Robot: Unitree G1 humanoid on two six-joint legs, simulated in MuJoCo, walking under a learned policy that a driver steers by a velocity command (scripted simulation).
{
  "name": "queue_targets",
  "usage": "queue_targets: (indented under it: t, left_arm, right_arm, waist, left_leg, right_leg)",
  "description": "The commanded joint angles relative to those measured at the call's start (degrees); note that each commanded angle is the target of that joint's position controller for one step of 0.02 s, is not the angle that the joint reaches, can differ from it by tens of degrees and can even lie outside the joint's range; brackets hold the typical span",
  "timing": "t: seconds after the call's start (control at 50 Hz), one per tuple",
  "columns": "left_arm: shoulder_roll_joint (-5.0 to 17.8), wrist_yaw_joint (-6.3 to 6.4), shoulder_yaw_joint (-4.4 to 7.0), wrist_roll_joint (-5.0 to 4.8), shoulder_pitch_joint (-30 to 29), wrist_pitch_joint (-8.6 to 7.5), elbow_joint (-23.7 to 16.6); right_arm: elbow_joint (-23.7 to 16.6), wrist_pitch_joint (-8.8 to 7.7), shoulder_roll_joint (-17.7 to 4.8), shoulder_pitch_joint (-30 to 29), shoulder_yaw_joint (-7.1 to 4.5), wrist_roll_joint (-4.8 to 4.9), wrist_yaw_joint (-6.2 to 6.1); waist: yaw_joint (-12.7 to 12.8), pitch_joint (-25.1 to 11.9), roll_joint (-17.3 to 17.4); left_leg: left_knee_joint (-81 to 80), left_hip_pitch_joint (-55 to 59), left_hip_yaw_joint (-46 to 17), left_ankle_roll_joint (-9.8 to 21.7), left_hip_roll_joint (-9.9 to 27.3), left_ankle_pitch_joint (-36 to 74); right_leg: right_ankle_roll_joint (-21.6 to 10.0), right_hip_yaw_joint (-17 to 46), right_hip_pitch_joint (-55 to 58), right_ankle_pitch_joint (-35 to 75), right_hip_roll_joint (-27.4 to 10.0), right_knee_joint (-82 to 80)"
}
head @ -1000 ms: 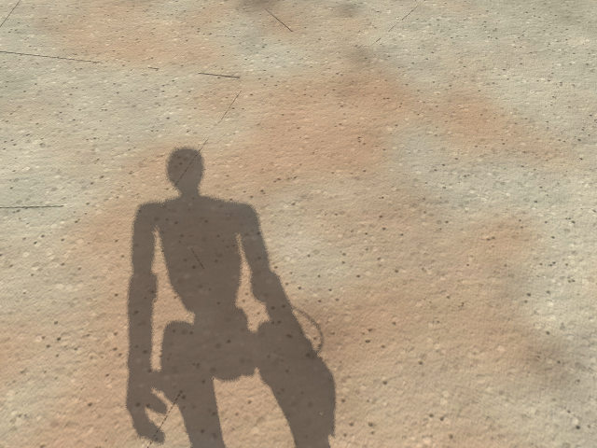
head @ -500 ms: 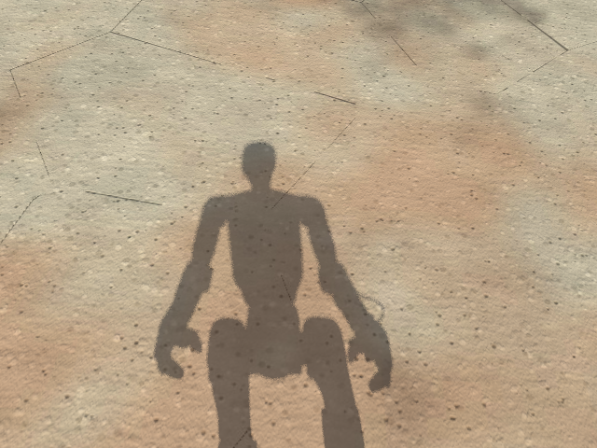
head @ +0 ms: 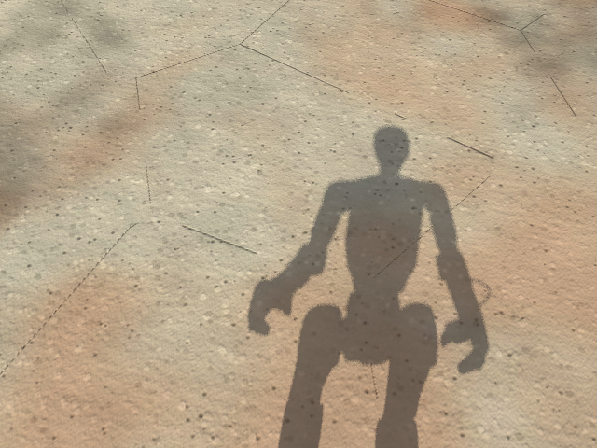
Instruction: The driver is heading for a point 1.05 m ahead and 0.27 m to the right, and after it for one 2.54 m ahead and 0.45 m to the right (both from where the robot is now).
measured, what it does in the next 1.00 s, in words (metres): walks ahead, turning right: left foot, then right foot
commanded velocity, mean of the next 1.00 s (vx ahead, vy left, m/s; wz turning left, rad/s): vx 0.50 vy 0.00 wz -0.42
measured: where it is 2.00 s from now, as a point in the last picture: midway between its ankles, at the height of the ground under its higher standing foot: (432, 255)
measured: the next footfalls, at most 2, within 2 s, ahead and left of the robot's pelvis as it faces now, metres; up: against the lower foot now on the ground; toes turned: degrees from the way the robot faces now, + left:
left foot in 0.32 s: +0.35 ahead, +0.14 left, +0.00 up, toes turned -9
right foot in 0.86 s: +0.54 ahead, -0.19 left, +0.00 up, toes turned -29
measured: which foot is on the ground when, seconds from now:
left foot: up 0.00-0.30, down 0.32-0.86, up 0.88-1.00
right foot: down 0.00-0.32, up 0.34-0.84, down 0.86-1.00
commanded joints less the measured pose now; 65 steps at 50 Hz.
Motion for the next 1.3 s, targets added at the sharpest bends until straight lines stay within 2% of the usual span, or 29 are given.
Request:
queue_targets:
  t: [0.02, 0.1, 0.16, 0.22, 0.28, 0.32, 0.34, 0.36, 0.38, 0.4, 0.42, 0.44, 0.48, 0.56, 0.66, 0.76, 0.8, 0.84, 0.86, 0.88, 0.9, 0.92, 0.94, 0.96, 0.98, 1.06, 1.16, 1.22, 1.3]
  left_arm:
    - [3.9, -0.38, 0.33, 0.14, 1.15, -0.49, -1.72]
    - [7.58, 0.48, 1.21, -0.86, 5.17, 0.04, -0.51]
    - [8.93, 1.06, 1.48, -1.48, 8.13, 0.81, 0.16]
    - [8.94, 1.26, 1.38, -2.01, 11.94, 1.55, 1.19]
    - [9.63, 1.72, 1.67, -1.96, 11.6, 2.47, 0.88]
    - [7.16, 1.82, 0.89, -1.34, 10.46, 2.73, -0.28]
    - [2.87, 1.76, -0.47, 0.04, 9.78, 2.51, -2.31]
    - [-0.55, 1.8, -1.38, -1.88, 16.98, 1.58, -4.05]
    - [5.82, 2.07, 0.1, -2.96, 15.56, 1.64, -2.93]
    - [7.88, 2.04, 0.93, -2.93, 11.3, 1.98, -3.66]
    - [6.93, 2.13, 1.03, -2.48, 9.9, 2.51, -3.73]
    - [6.16, 2.01, 1.26, -1.82, 8.73, 2.95, -4.22]
    - [4.07, 1.35, 1.27, -1.92, 8.47, 4.12, -4.9]
    - [2.89, 0.86, 1.2, -1.5, 4.26, 5.0, -7.97]
    - [2.02, -0.91, 0.53, -1.24, -4.91, 4.59, -11.74]
    - [2.78, -2.52, 0.54, -1.51, -11.87, 4.7, -16.22]
    - [4.33, -2.74, 1.35, -1.38, -10.16, 4.95, -16.94]
    - [8.4, -2.23, 3.86, -1.51, 2.56, 5.24, -14.16]
    - [12.88, -1.04, 6.04, -1.47, 12.68, 5.73, -11.5]
    - [20.26, -0.36, 7.02, -1.84, 11.57, 5.47, -11.68]
    - [16.48, -0.5, 5.68, -1.29, 14.23, 4.59, -13.5]
    - [12.87, -0.85, 4.61, -0.75, 12.49, 3.82, -12.62]
    - [11.12, -0.85, 4.05, -1.13, 8.93, 3.45, -12.89]
    - [9.06, -0.78, 3.39, -1.15, 4.4, 3.45, -13.81]
    - [7.79, -0.63, 2.88, -0.49, 1.84, 3.37, -14.82]
    - [7.9, 0.32, 2.72, -0.45, 2.33, 2.62, -13.66]
    - [8.29, 1.18, 2.25, -0.42, 6.74, 2.43, -10.25]
    - [9.43, 1.13, 2.28, -0.33, 8.82, 2.11, -8.39]
    - [9.79, 1.26, 2.44, -0.21, 10.7, 2.75, -5.91]
  right_arm:
    - [-4.31, -0.76, -3.0, 1.0, -0.89, -0.69, -0.13]
    - [-7.8, -1.32, -1.92, -7.12, 0.03, -1.82, -0.4]
    - [-9.25, -1.9, -1.84, -13.76, 0.46, -1.22, 0.14]
    - [-10.87, -2.37, -3.32, -18.46, 0.26, -0.33, 0.7]
    - [-11.39, -3.12, -6.23, -17.58, -0.84, -0.1, 1.0]
    - [-8.96, -3.49, -9.71, -6.72, -2.6, -0.72, 0.34]
    - [-7.8, -3.28, -14.16, 3.8, -3.78, -1.3, -0.17]
    - [-6.55, -2.3, -16.91, 5.99, -4.45, -1.75, 0.36]
    - [-7.54, -2.47, -10.75, 4.01, -3.15, -1.59, 0.65]
    - [-7.95, -2.6, -7.59, 0.96, -2.23, -1.19, 0.69]
    - [-8.25, -2.6, -6.35, -3.03, -1.7, -1.29, 0.96]
    - [-8.05, -2.5, -5.05, -5.44, -1.47, -1.42, 1.12]
    - [-7.17, -2.81, -4.52, -6.87, -1.55, -1.72, 1.11]
    - [-4.95, -3.1, -6.83, -4.81, -2.62, -1.74, 0.51]
    - [-3.63, -2.17, -9.51, -3.35, -3.24, -1.38, -0.24]
    - [-1.86, -0.52, -11.7, 0.03, -3.88, -0.13, -0.39]
    - [-2.09, 0.2, -13.48, -0.63, -4.31, 0.16, -0.62]
    - [-2.6, 1.11, -14.47, -1.84, -4.49, 0.5, -1.04]
    - [-3.54, 0.86, -13.0, -1.3, -3.82, -0.29, -1.31]
    - [-7.04, -0.65, -3.7, 4.5, -0.88, -2.72, -0.3]
    - [-7.99, -3.29, -7.38, -0.46, -1.08, -0.65, 0.53]
    - [-9.95, -4.24, -10.44, -6.98, -1.99, 1.53, 0.84]
    - [-10.26, -4.64, -9.6, -7.74, -1.6, 0.97, 0.49]
    - [-9.35, -4.43, -9.66, -7.3, -1.84, -0.52, -0.05]
    - [-9.16, -3.71, -10.22, -5.7, -2.33, -1.16, -0.12]
    - [-9.13, -1.26, -7.19, -5.12, -1.86, -2.05, 0.06]
    - [-10.56, -1.31, -5.08, -13.73, -0.71, -1.06, 0.87]
    - [-12.0, -1.53, -5.03, -18.32, -0.41, -0.19, 1.82]
    - [-14.42, -1.79, -5.13, -21.85, -0.25, 0.18, 3.49]
  waist:
    - [-1.3, -2.05, -5.03]
    - [0.13, 0.2, -4.18]
    - [2.17, 0.33, -5.1]
    - [3.57, 0.3, -6.16]
    - [1.21, -0.53, -7.26]
    - [-4.34, -6.18, -6.12]
    - [-8.3, -15.06, 2.33]
    - [-4.46, -19.71, 20.44]
    - [-5.21, -14.82, 11.85]
    - [-4.92, -9.04, 6.74]
    - [-3.04, -6.27, 3.1]
    - [-1.78, -3.76, 3.24]
    - [-0.23, -2.0, 5.02]
    - [-0.24, -0.4, 1.73]
    - [-2.94, 1.76, 0.99]
    - [-4.32, 3.83, 1.26]
    - [-2.12, 1.3, 3.21]
    - [5.49, -6.06, 3.36]
    - [9.86, -11.4, -0.74]
    - [2.56, -15.61, -17.56]
    - [6.47, -25.07, -11.93]
    - [7.32, -16.58, -7.86]
    - [4.63, -11.11, -4.34]
    - [1.83, -7.62, -1.94]
    - [-0.45, -6.56, -3.17]
    - [-1.95, -4.65, -3.33]
    - [2.48, -1.76, -5.6]
    - [4.8, 0.64, -5.39]
    - [5.8, 2.78, -4.41]
  left_leg:
    - [-2.58, -9.91, -0.67, -0.21, 6.85, 3.62]
    - [-18.9, -11.5, 1.81, -2.74, 7.01, 11.7]
    - [-31.54, -5.89, 3.23, -4.25, 3.91, 20.67]
    - [-37.19, -2.8, 2.68, -4.8, 2.22, 22.19]
    - [-42.3, 2.87, 2.0, -3.44, 1.71, 17.62]
    - [-44.29, 18.89, 0.39, -0.38, 4.53, 14.51]
    - [-43.93, 33.87, -10.48, 3.14, 16.27, 12.8]
    - [-50.01, 45.65, -33.95, 10.59, 26.71, 1.94]
    - [-52.19, 40.76, -34.9, 9.47, 24.95, -3.78]
    - [-52.54, 34.27, -25.29, 7.46, 22.93, -0.35]
    - [-54.08, 27.86, -18.26, 6.43, 20.03, 6.25]
    - [-55.87, 23.7, -13.37, 6.15, 17.93, 10.23]
    - [-58.7, 18.67, -5.51, 5.8, 15.29, 16.56]
    - [-60.51, 19.06, 1.96, 7.35, 15.98, 25.75]
    - [-60.99, 20.72, 10.07, 5.93, 15.42, 25.32]
    - [-57.34, 27.92, 13.81, 4.11, 17.77, 29.24]
    - [-50.85, 29.16, 15.94, 2.93, 17.7, 46.37]
    - [-32.71, 25.81, 18.6, 0.94, 15.35, 59.22]
    - [-16.13, 12.66, 18.6, -1.66, 13.07, 46.65]
    - [5.32, -14.74, 14.99, -5.23, 2.23, -9.85]
    - [12.73, -20.79, 0.48, -4.43, -0.22, -14.42]
    - [12.17, -25.6, -0.3, -3.14, 2.37, -8.49]
    - [7.21, -23.91, 0.06, -2.38, 4.75, -3.13]
    - [2.56, -19.66, 0.17, -2.75, 6.71, -0.15]
    - [-0.36, -15.1, -0.33, -3.09, 8.0, 1.83]
    - [-8.87, -12.06, 2.03, -5.93, 7.9, 8.2]
    - [-26.9, -12.43, 3.8, -5.13, 7.04, 26.88]
    - [-32.91, -13.41, 4.3, -3.56, 6.03, 30.71]
    - [-36.36, -19.69, 4.02, -0.99, 4.59, 23.49]
  right_leg:
    - [-11.26, 19.38, 7.15, 0.55, -15.4, -15.21]
    - [-12.05, 14.93, 4.85, 5.59, -13.99, -17.05]
    - [-9.81, 11.89, 3.39, 6.36, -11.78, -15.39]
    - [-8.99, 14.64, 5.82, 3.21, -13.24, -12.67]
    - [-6.95, 18.72, 8.7, -0.49, -14.63, -7.69]
    - [-4.02, 16.54, 4.31, 2.47, -9.89, 5.13]
    - [-1.54, 10.82, -4.93, -8.85, -4.94, 24.08]
    - [0.15, 6.39, -23.41, -26.97, -0.2, 39.94]
    - [0.28, 10.7, -28.11, -24.01, -3.89, 47.95]
    - [0.07, 10.56, -28.92, -18.42, -5.73, 49.21]
    - [0.69, 9.6, -26.04, -13.93, -7.82, 48.06]
    - [1.02, 9.4, -24.92, -10.96, -9.2, 45.76]
    - [1.61, 7.98, -21.52, -7.54, -10.68, 44.18]
    - [2.84, 8.25, -25.26, -1.26, -11.06, 38.42]
    - [2.07, 4.13, -23.34, 9.59, -10.27, 22.74]
    - [-0.73, -0.13, -22.97, 3.43, -8.88, 15.42]
    - [-2.95, -3.51, -16.48, -2.39, -5.53, 14.41]
    - [-6.29, -6.2, 1.7, -2.29, -0.02, 10.22]
    - [-9.03, 0.94, 20.06, -0.26, -2.6, 8.78]
    - [-18.93, 32.94, 40.0, -6.01, -18.78, 4.79]
    - [-22.33, 50.59, 43.19, -13.84, -23.79, -5.51]
    - [-18.61, 42.34, 38.34, -9.22, -22.09, -6.85]
    - [-16.54, 34.7, 29.38, -3.98, -19.6, -6.56]
    - [-14.74, 28.62, 20.75, 1.86, -17.04, -6.82]
    - [-14.1, 25.22, 14.81, 6.43, -15.37, -7.99]
    - [-14.13, 17.2, 7.12, 16.75, -13.04, -11.17]
    - [-9.41, 9.36, 8.75, 15.2, -10.71, -12.37]
    - [-8.64, 9.22, 12.51, 9.92, -13.13, -13.43]
    - [-8.22, 8.16, 22.84, 15.18, -16.9, -10.73]
Over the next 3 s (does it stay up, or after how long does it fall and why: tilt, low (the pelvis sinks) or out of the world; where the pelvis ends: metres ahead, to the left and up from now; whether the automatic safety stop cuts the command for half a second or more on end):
stays up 1.54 -0.30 -0.02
